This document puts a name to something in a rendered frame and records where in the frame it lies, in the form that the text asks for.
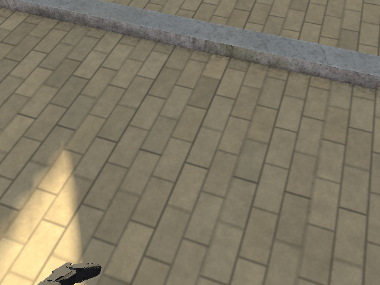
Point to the robot left hand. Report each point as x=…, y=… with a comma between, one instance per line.
x=69, y=274

